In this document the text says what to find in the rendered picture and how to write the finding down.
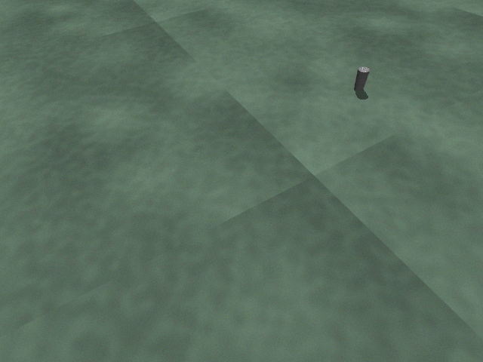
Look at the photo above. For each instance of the cup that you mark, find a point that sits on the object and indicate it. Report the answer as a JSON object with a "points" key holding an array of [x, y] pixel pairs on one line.
{"points": [[361, 78]]}

